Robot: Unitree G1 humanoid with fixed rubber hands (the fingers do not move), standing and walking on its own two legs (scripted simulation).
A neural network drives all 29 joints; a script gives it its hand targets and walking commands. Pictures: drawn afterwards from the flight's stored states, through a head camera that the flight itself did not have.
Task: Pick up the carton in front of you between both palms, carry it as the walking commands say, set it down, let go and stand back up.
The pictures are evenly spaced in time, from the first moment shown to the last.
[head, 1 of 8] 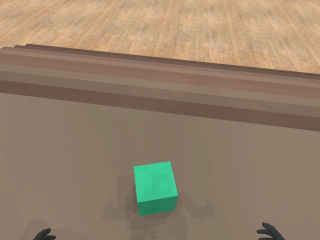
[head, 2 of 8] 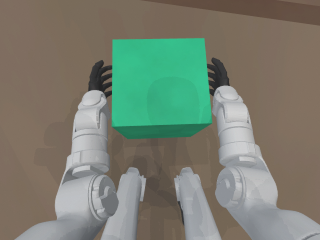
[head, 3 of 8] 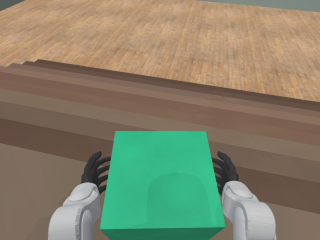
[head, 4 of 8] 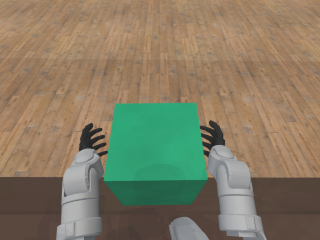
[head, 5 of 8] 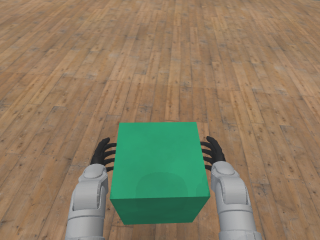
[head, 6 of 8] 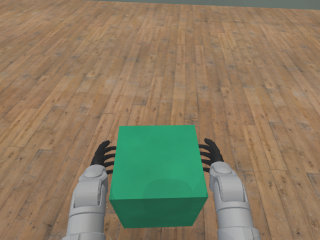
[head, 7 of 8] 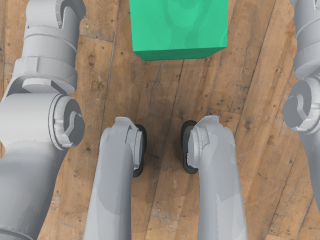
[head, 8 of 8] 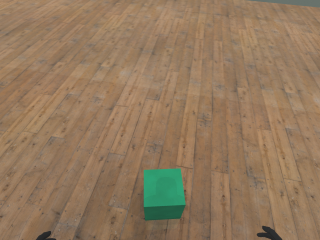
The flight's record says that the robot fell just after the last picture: no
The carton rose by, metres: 0.68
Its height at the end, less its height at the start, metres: -1.29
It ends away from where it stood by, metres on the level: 5.32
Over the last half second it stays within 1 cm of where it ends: yes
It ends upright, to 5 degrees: yes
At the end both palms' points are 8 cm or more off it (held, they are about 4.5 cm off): yes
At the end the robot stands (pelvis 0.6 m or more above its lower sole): yes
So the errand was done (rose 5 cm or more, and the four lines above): yes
